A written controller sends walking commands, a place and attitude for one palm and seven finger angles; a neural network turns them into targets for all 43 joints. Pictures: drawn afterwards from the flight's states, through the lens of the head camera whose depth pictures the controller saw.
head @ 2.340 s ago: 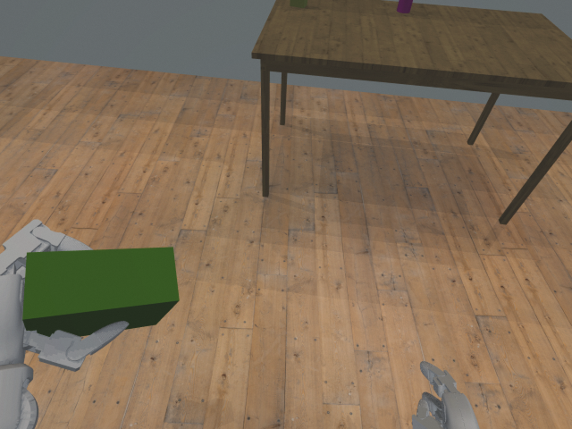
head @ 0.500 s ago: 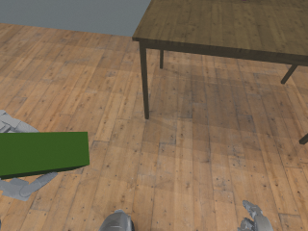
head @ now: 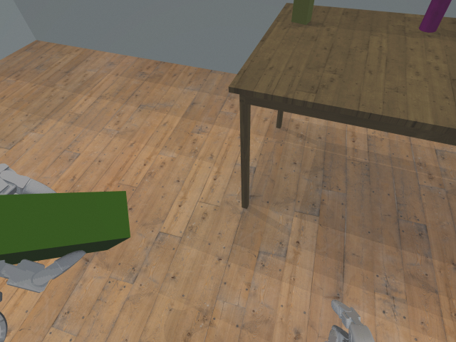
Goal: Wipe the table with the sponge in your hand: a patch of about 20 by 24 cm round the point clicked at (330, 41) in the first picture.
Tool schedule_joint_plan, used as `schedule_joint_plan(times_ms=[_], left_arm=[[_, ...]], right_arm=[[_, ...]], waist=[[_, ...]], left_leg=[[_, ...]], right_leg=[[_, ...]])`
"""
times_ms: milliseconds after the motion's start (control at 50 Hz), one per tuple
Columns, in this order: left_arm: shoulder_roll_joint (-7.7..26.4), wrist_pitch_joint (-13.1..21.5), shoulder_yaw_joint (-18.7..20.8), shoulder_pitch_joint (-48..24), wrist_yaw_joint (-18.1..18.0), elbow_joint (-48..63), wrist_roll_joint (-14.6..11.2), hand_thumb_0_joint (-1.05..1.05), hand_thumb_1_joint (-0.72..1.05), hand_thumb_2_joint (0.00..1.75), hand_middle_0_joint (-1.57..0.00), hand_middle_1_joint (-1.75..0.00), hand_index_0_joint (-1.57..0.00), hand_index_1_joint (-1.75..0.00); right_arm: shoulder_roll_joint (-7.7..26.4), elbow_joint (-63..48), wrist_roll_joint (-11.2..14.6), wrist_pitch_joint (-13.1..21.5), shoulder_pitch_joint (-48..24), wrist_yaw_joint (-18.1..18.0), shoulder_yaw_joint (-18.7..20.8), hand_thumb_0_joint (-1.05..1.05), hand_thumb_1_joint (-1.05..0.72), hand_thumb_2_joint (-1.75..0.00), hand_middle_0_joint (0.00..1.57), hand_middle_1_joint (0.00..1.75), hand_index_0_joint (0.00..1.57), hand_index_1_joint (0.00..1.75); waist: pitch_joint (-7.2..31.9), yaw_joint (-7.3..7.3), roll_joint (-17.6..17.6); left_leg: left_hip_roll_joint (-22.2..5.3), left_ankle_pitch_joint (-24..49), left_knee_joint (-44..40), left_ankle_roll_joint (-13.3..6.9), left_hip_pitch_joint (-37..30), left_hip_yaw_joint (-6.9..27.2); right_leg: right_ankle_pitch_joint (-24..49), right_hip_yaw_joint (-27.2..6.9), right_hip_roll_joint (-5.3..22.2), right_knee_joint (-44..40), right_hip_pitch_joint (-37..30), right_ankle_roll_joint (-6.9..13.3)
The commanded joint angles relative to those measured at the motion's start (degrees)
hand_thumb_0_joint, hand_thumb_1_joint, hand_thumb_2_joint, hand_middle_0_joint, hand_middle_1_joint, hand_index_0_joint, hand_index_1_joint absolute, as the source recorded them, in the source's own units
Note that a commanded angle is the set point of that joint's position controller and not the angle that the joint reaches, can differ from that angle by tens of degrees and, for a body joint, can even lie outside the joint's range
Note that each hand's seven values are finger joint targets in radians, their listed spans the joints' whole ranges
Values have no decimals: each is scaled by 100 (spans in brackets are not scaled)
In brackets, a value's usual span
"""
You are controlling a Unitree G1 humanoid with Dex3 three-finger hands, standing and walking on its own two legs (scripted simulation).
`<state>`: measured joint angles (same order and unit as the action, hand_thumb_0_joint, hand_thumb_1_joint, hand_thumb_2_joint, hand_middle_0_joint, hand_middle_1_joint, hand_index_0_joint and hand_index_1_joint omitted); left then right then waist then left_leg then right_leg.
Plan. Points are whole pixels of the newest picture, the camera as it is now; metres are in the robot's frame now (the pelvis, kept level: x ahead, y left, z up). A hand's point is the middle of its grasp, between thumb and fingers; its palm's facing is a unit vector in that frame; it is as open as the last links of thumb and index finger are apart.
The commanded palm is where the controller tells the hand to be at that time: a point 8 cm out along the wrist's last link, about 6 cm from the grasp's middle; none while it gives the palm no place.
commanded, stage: walk to a spot facing it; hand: left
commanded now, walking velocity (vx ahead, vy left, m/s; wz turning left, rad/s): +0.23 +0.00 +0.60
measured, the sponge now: (82, 226) +0.22 +0.21 +0.17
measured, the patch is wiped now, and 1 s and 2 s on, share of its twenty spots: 0.00 0.00 0.00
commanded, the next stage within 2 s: turn to face it in 0.26 s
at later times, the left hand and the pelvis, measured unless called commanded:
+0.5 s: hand (42, 179) +0.28 +0.29 +0.19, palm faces +0.53 -0.71 -0.47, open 10.2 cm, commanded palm +0.21 +0.31 +0.19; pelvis +0.10 +0.01 +0.00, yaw +10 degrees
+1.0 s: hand (151, 159) +0.33 +0.14 +0.18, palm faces +0.29 -0.83 -0.48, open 10.3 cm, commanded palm +0.26 +0.21 +0.19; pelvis +0.09 -0.07 +0.01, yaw -2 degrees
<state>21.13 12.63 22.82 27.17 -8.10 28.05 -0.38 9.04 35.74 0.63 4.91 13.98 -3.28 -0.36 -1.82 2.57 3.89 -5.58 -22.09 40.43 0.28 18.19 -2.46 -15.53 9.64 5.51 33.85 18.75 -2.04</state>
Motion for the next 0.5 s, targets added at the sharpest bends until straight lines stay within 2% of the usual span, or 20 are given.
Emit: schedule_joint_plan(times_ms=[0, 20, 40, 60, 100, 140, 220, 240, 260, 280, 300, 320, 340, 360, 380, 400, 420, 440, 460, 480], left_arm=[[1107, 88, 370, -1330, -187, 873, -36, 0, 10, 130, -120, -160, -120, -160], [996, 133, 249, -1265, -154, 869, -16, 0, 10, 130, -120, -160, -120, -160], [1230, 164, 455, -1170, -151, 1127, -4, 0, 10, 130, -120, -160, -120, -160], [1161, 244, 431, -939, -151, 1345, 18, 0, 10, 130, -120, -160, -120, -160], [1225, 323, 606, -664, -192, 1577, 24, 0, 10, 130, -120, -160, -120, -160], [1324, 350, 762, -533, -238, 1883, -15, 0, 10, 130, -120, -160, -120, -160], [1227, 275, 986, 129, -385, 2076, -157, 0, 10, 130, -120, -160, -120, -160], [1119, 230, 944, 371, -407, 1956, -194, 0, 10, 130, -120, -160, -120, -160], [1097, 219, 937, 320, -429, 2048, -224, 0, 10, 130, -120, -160, -120, -160], [1144, 212, 962, 286, -449, 2048, -256, 0, 10, 130, -120, -160, -120, -160], [1122, 242, 949, 237, -460, 2080, -277, 0, 10, 130, -120, -160, -120, -160], [1035, 345, 884, 211, -437, 2200, -329, 0, 10, 130, -120, -160, -120, -160], [1054, 452, 835, 377, -417, 2225, -318, 0, 10, 130, -120, -160, -120, -160], [1371, 493, 1003, 174, -361, 2036, -153, 0, 10, 130, -120, -160, -120, -160], [1288, 400, 960, 235, -243, 1556, -197, 0, 10, 130, -120, -160, -120, -160], [1244, 365, 937, 65, -224, 1796, -230, 0, 10, 130, -120, -160, -120, -160], [1248, 347, 934, 31, -218, 2023, -212, 0, 10, 130, -120, -160, -120, -160], [1283, 349, 959, 20, -220, 2344, -210, 0, 10, 130, -120, -160, -120, -160], [1114, 343, 751, 67, -196, 2584, -224, 0, 10, 130, -120, -160, -120, -160], [1074, 334, 679, 81, -186, 2667, -249, 0, 10, 130, -120, -160, -120, -160]], right_arm=[[744, -783, -64, 268, -883, -133, 219, 0, -90, -90, 20, 30, 20, 30], [806, -742, -52, 256, -785, -107, 297, 0, -90, -90, 20, 30, 20, 30], [829, -752, -47, 162, -930, -86, 278, 0, -90, -90, 20, 30, 20, 30], [814, -768, -66, 112, -1046, -91, 265, 0, -90, -90, 20, 30, 20, 30], [779, -816, -88, 22, -978, -74, 263, 0, -90, -90, 20, 30, 20, 30], [698, -969, -82, -39, -982, -80, 300, 0, -90, -90, 20, 30, 20, 30], [612, -1290, -92, -95, -788, -79, 366, 0, -90, -90, 20, 30, 20, 30], [629, -1315, -71, -112, -725, -85, 409, 0, -90, -90, 20, 30, 20, 30], [613, -1355, -77, -116, -639, -75, 397, 0, -90, -90, 20, 30, 20, 30], [670, -1334, -90, -128, -538, -106, 443, 0, -90, -90, 20, 30, 20, 30], [733, -1344, -79, -148, -452, -141, 497, 0, -90, -90, 20, 30, 20, 30], [841, -1354, -84, -133, -481, -139, 539, 0, -90, -90, 20, 30, 20, 30], [1040, -1357, -56, -33, -429, -68, 563, 0, -90, -90, 20, 30, 20, 30], [969, -1279, -59, 28, -354, 85, 489, 0, -90, -90, 20, 30, 20, 30], [1063, -1155, -37, 8, -466, 109, 510, 0, -90, -90, 20, 30, 20, 30], [1121, -1132, 37, -42, -427, 110, 605, 0, -90, -90, 20, 30, 20, 30], [1064, -1097, 58, -41, -476, 139, 592, 0, -90, -90, 20, 30, 20, 30], [1011, -1109, 34, -8, -575, 140, 537, 0, -90, -90, 20, 30, 20, 30], [902, -1110, 23, 47, -602, 167, 454, 0, -90, -90, 20, 30, 20, 30], [868, -1124, -3, 122, -626, 180, 386, 0, -90, -90, 20, 30, 20, 30]], waist=[[591, -120, -1671], [465, -189, -1618], [434, -141, -1360], [226, -135, -1200], [281, -194, -1142], [499, -236, -1221], [811, -51, -1350], [953, -100, -1348], [1101, -181, -1260], [1310, -346, -1007], [1606, -507, -440], [1743, -485, 801], [1875, -331, 1938], [1722, -364, 1022], [1468, -393, 442], [1448, -386, 475], [1408, -359, 559], [1448, -285, 928], [1437, -265, 1063], [1394, -261, 1243]], left_leg=[[198, -824, 3524, -3, 2610, 433], [57, -501, 3691, 78, 2516, 428], [-17, -386, 3726, 112, 2502, 392], [-58, -305, 3664, 149, 2509, 304], [-100, -149, 3096, 193, 2187, 97], [-157, -68, 2015, 211, 1598, -178], [62, 81, 352, 181, 1035, -873], [132, 170, -60, 168, 808, -941], [364, 526, -444, 191, 422, -1148], [637, 988, -925, 196, -229, -1339], [584, 1635, -1413, 106, -1187, -1122], [-411, 3506, -1521, -449, -2114, 303], [-2060, 6677, -1369, -1372, -2622, 2776], [-2162, 6770, -1310, -1599, -2582, 2817], [-1974, 5929, -1408, -1372, -2176, 2160], [-1835, 5172, -1401, -1368, -1941, 1824], [-1609, 4573, -1444, -1251, -1775, 1334], [-1338, 4413, -1468, -1075, -1717, 803], [-1155, 4254, -1541, -893, -1479, 423], [-1110, 3982, -1674, -784, -1184, 217]], right_leg=[[487, -3150, 2540, -1834, -2023, 1155], [624, -2820, 2289, -1768, -1848, 1102], [1097, -2337, 2147, -1603, -1793, 1048], [1756, -1750, 2010, -1501, -1695, 985], [2608, -805, 1829, -1381, -1604, 877], [3232, -211, 1713, -1188, -1611, 777], [4010, 15, 1661, -676, -1776, 800], [4061, 146, 1669, -355, -1925, 762], [4131, 277, 1538, 34, -1738, 646], [4135, 469, 1371, 747, -1474, 457], [3470, 494, 1159, 1803, -950, 208], [595, 411, 476, 3110, 163, -124], [-2714, -208, -165, 4130, 1412, -262], [-2685, -829, -155, 4403, 1770, -102], [-2109, -900, 63, 4216, 1759, -100], [-1814, -904, 104, 3945, 1727, -130], [-1474, -862, 80, 3618, 1661, -112], [-1171, -743, 67, 3073, 1428, -83], [-913, -582, -33, 2621, 1077, -71], [-682, -491, -119, 2180, 745, -66]])
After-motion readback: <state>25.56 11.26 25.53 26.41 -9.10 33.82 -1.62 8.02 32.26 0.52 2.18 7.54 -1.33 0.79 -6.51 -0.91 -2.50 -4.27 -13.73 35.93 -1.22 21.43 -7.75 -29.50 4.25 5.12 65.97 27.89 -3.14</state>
